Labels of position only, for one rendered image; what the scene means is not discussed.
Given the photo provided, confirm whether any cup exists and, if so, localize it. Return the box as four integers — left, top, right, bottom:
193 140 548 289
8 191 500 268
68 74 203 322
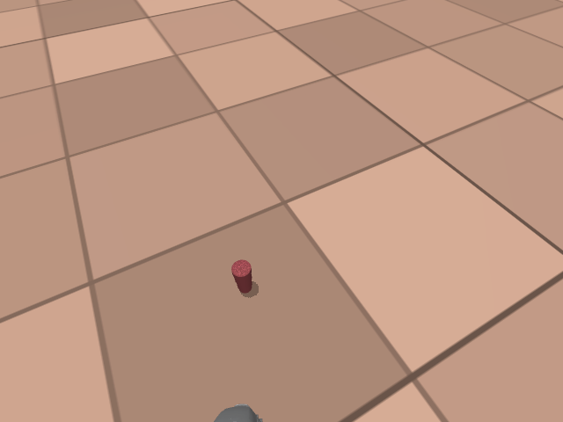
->
231 260 252 293

